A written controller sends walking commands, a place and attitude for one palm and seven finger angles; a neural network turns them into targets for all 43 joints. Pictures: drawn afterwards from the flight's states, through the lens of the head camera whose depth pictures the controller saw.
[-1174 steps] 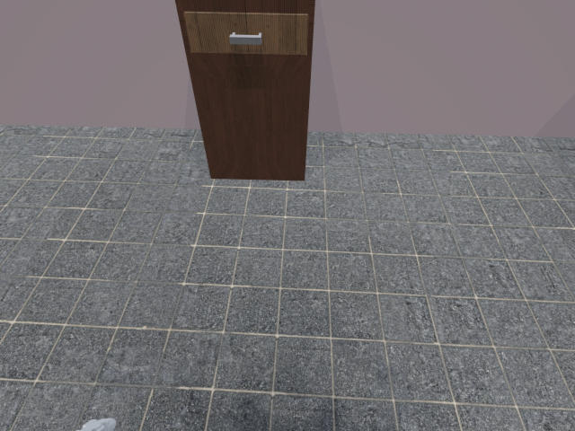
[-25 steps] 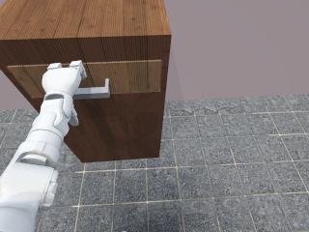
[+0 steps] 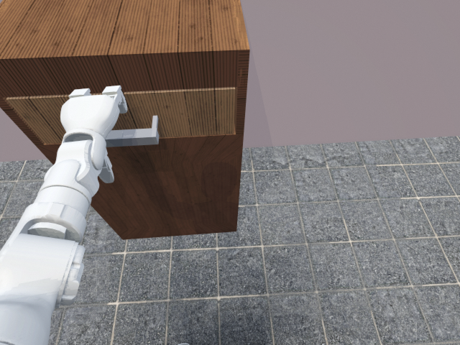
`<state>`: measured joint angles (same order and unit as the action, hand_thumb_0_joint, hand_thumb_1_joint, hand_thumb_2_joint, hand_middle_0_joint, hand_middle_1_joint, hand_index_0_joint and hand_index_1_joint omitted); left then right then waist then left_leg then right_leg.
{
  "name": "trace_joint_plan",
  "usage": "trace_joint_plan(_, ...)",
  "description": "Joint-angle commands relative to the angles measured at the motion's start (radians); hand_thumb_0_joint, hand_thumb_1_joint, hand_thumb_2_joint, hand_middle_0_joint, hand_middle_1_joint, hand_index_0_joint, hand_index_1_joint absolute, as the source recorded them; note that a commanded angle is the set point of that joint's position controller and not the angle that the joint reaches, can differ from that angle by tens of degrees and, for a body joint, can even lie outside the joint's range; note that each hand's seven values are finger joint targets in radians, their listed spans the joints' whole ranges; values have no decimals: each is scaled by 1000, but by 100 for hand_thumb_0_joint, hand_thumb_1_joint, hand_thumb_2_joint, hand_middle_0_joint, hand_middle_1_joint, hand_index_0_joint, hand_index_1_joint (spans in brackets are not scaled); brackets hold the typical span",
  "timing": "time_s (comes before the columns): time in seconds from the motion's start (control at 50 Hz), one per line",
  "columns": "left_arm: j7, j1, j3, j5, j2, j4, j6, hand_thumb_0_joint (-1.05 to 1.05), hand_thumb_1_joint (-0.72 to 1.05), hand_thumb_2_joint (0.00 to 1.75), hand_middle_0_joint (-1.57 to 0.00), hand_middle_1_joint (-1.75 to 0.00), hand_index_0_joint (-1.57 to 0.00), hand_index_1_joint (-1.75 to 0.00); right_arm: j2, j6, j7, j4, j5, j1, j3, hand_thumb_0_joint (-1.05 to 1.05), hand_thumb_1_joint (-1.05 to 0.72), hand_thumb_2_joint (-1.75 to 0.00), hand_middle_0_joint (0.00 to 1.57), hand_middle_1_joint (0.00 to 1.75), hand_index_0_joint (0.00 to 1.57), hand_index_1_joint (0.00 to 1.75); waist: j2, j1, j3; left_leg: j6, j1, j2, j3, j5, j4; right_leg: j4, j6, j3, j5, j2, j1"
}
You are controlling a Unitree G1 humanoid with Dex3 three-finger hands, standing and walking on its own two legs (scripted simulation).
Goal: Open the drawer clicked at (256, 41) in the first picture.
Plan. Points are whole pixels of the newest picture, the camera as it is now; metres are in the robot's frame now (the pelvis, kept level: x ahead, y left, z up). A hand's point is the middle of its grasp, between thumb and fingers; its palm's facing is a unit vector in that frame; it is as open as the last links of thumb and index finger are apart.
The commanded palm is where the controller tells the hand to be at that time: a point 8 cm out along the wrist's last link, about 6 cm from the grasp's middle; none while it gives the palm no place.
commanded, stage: re-aim the fingers above the handle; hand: left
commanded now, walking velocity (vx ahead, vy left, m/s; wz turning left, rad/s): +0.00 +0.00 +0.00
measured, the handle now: (131, 129) +0.56 +0.19 +0.00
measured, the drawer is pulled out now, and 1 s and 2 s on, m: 0.00 0.00 0.00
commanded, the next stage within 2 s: lower the fingers behind the handle in 1.88 s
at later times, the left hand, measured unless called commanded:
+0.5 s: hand (103, 137) +0.48 +0.22 +0.06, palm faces -0.06 -0.02 -1.00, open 13.9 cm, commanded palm +0.47 +0.21 +0.12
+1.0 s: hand (121, 133) +0.49 +0.19 +0.06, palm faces -0.05 -0.05 -1.00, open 13.9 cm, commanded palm +0.47 +0.20 +0.12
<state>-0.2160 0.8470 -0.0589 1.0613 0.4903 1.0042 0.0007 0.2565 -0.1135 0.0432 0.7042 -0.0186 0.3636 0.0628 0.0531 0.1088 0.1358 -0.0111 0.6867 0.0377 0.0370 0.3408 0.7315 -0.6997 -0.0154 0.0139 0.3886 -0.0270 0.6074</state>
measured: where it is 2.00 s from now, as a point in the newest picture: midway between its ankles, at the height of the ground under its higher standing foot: outside the picture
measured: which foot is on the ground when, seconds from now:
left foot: down 0.00-1.00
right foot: down 0.00-1.00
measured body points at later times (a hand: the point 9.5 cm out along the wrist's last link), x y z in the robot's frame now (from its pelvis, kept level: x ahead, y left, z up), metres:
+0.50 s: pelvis +0.00 +0.00 +0.00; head +0.08 -0.01 +0.45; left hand +0.48 +0.21 +0.12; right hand +0.02 -0.27 -0.13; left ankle +0.00 +0.11 -0.71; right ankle -0.04 -0.11 -0.71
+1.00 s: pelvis +0.00 +0.00 +0.00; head +0.09 +0.00 +0.44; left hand +0.49 +0.19 +0.11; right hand +0.00 -0.27 -0.13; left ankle +0.00 +0.11 -0.71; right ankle -0.04 -0.11 -0.71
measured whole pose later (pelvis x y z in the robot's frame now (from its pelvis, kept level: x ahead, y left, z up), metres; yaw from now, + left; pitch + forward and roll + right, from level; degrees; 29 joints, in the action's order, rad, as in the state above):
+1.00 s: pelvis +0.00 +0.00 +0.00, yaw +0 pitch +17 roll -1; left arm -0.21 0.86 -0.09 1.05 0.44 0.99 0.00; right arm 0.25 -0.11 0.04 0.72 -0.01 0.39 0.06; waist 0.05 0.12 0.14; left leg -0.01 0.69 0.04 0.04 0.35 0.73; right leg -0.70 -0.01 0.01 0.39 -0.03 0.61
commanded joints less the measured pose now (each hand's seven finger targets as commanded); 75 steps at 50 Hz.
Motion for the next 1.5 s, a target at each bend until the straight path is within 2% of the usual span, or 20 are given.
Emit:
trace_joint_plan(0.0, -34, 502, 61, -12, 219, -254, -16, 0, -50, 30, -30, -120, -30, -120, 151, 23, 6, -55, 13, 115, 60, 0, -90, -90, 20, 30, 20, 30, 34, 16, 454, -39, -385, -47, -5, -490, -2, 64, -10, 2, -477, -46, -120)
trace_joint_plan(0.08, -35, 465, 62, -7, 223, -192, 3, 0, -50, 30, -30, -120, -30, -120, 152, 17, 2, -49, 7, 112, 53, 0, -90, -90, 20, 30, 20, 30, 20, 10, 382, -37, -326, -50, -2, -436, -18, 70, -11, 6, -449, -47, -112)
trace_joint_plan(0.12, -40, 474, 97, 0, 273, -200, 2, 0, -50, 30, -30, -120, -30, -120, 155, 15, 4, -51, 8, 112, 50, 0, -90, -90, 20, 30, 20, 30, 17, 2, 414, -39, -315, -51, 2, -448, -17, 62, -10, -1, -481, -43, -147)
trace_joint_plan(0.3, -31, 403, 116, 0, 293, -198, 3, 0, -50, 30, -30, -120, -30, -120, 159, 13, 6, -66, 7, 98, 50, 0, -90, -90, 20, 30, 20, 30, -22, -5, 394, -42, -293, -52, 15, -451, -27, 74, -4, -5, -526, -39, -196)
trace_joint_plan(0.4, -20, 440, 40, -11, 194, -254, -20, 0, -50, 30, -30, -120, -30, -120, 151, 20, 4, -64, 7, 102, 57, 0, -90, -90, 20, 30, 20, 30, 2, 19, 386, -43, -363, -47, 6, -474, -24, 82, -7, 4, -484, -44, -134)
trace_joint_plan(0.46, -26, 471, 57, -8, 224, -237, -25, 0, -50, 30, -30, -120, -30, -120, 153, 22, 8, -56, 4, 100, 55, 0, -90, -90, 20, 30, 20, 30, 1, 22, 364, -40, -352, -48, -3, -428, -26, 81, -8, 4, -437, -45, -105)
trace_joint_plan(0.5, -33, 529, 20, -7, 181, -250, -25, 0, -50, 30, -30, -120, -30, -120, 150, 26, 7, -46, 6, 106, 57, 0, -90, -90, 20, 30, 20, 30, 17, 42, 367, -41, -372, -48, -8, -439, -17, 81, -10, 5, -429, -45, -77)
trace_joint_plan(0.56, -49, 509, 53, -1, 205, -245, -18, 0, -50, 30, -30, -120, -30, -120, 148, 28, 3, -49, 11, 104, 56, 0, -90, -90, 20, 30, 20, 30, 55, 15, 417, -34, -391, -48, -11, -471, -9, 60, -14, 9, -435, -45, -78)
trace_joint_plan(0.62, -59, 517, 32, 3, 180, -175, 14, 0, -50, 30, -30, -120, -30, -120, 148, 25, -2, -45, 11, 108, 51, 0, -90, -90, 20, 30, 20, 30, 14, 31, 383, -35, -354, -47, -11, -451, -8, 59, -11, 14, -427, -48, -68)
trace_joint_plan(0.72, -51, 497, 94, 16, 278, -134, 41, 0, -50, 30, -30, -120, -30, -120, 155, 20, 5, -65, 10, 107, 44, 0, -90, -90, 20, 30, 20, 30, -3, 10, 428, -38, -302, -52, 4, -431, -11, 55, -7, 2, -467, -40, -145)
trace_joint_plan(0.78, -27, 474, 73, 9, 250, -150, 28, 0, -50, 30, -30, -120, -30, -120, 154, 21, 6, -73, 9, 110, 45, 0, -90, -90, 20, 30, 20, 30, 13, 9, 417, -37, -316, -50, 6, -447, -12, 59, -7, 5, -476, -42, -138)
trace_joint_plan(0.86, -4, 486, -31, -27, 96, -217, -4, 0, -50, 30, -30, -120, -30, -120, 144, 28, 0, -64, 11, 119, 57, 0, -90, -90, 20, 30, 20, 30, 14, 36, 405, -38, -384, -41, -7, -467, -10, 73, -7, 11, -439, -50, -78)
trace_joint_plan(0.9, -15, 514, 30, -24, 172, -228, -15, 0, -50, 30, -30, -120, -30, -120, 151, 26, 3, -50, 13, 124, 56, 0, -90, -90, 20, 30, 20, 30, 7, 31, 399, -38, -366, -41, -12, -466, -9, 69, -11, 8, -441, -49, -88)
trace_joint_plan(0.94, -42, 533, 31, -7, 165, -237, -18, 0, -50, 30, -30, -120, -30, -120, 144, 29, -1, -44, 14, 123, 56, 0, -90, -90, 20, 30, 20, 30, 47, 23, 406, -35, -367, -42, -13, -459, -10, 59, -14, 12, -422, -50, -67)
trace_joint_plan(1.0, -89, 492, 144, 14, 294, -206, 9, 0, -50, 30, -30, -120, -30, -120, 151, 26, -3, -43, 17, 116, 50, 0, -90, -90, 20, 30, 20, 30, 33, -15, 435, -31, -316, -46, -9, -472, -12, 42, -20, 13, -454, -49, -130)
trace_joint_plan(1.1, -90, 439, 76, 12, 199, -182, 75, 0, -50, 30, -30, -120, -30, -120, 148, 24, -15, -57, 14, 108, 54, 0, -90, -90, 20, 30, 20, 30, 21, -6, 455, -31, -351, -41, 3, -531, -17, 51, -13, 18, -501, -50, -153)
trace_joint_plan(1.16, -47, 458, 2, -10, 130, -177, 83, 0, -50, 30, -30, -120, -30, -120, 151, 23, -11, -56, 7, 104, 54, 0, -90, -90, 20, 30, 20, 30, -30, 25, 387, -38, -347, -43, 3, -456, -33, 82, -4, 16, -467, -50, -132)
trace_joint_plan(1.2, -23, 496, 3, -18, 148, -184, 65, 0, -50, 30, -30, -120, -30, -120, 156, 22, 1, -51, 6, 103, 53, 0, -90, -90, 20, 30, 20, 30, -52, 42, 362, -42, -343, -43, -1, -414, -43, 97, -4, 10, -441, -45, -130)
trace_joint_plan(1.32, -36, 512, 37, -6, 177, -213, -4, 0, -50, 30, -30, -120, -30, -120, 143, 35, 9, -48, 10, 109, 50, 0, -90, -90, 20, 30, 20, 30, 20, 22, 390, -38, -362, -48, -7, -428, -29, 75, -12, 7, -422, -43, -104)
trace_joint_plan(1.48, -81, 484, 67, 17, 217, -156, 60, 0, -50, 30, -30, -120, -30, -120, 149, 29, -3, -59, 9, 101, 48, 0, -90, -90, 20, 30, 20, 30, -7, 8, 412, -34, -305, -52, 9, -427, -24, 62, -8, 5, -474, -40, -150)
